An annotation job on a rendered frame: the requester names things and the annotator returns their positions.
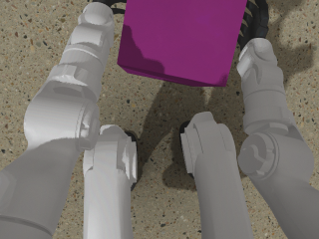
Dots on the left robot upper arm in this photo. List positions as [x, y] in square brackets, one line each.
[34, 187]

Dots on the right robot upper arm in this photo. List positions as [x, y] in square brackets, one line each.
[280, 167]

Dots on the robot right forearm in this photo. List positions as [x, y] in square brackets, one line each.
[263, 92]

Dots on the left robot hand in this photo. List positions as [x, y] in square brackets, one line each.
[111, 2]

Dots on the left robot shin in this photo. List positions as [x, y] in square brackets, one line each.
[88, 159]

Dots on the right robot hand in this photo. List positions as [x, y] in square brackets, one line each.
[257, 23]

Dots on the robot left forearm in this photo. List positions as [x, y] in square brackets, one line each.
[85, 57]

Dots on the robot shin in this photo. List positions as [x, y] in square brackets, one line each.
[224, 130]
[88, 159]

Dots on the carton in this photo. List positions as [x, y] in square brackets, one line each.
[187, 42]

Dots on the right robot shin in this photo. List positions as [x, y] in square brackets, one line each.
[224, 130]

